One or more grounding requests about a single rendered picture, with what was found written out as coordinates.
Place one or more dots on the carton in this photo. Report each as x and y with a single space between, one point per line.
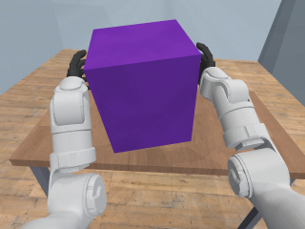
144 79

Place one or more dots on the robot left hand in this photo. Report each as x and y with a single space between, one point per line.
76 65

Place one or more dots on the table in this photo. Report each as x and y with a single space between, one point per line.
205 154

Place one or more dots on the left robot forearm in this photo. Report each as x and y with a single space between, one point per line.
70 118

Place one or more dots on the robot right hand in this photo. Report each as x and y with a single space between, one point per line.
207 59

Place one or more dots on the robot left upper arm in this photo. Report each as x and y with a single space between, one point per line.
74 201

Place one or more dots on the robot right upper arm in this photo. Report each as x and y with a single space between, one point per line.
261 177

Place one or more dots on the right robot forearm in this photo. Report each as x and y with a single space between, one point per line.
235 110

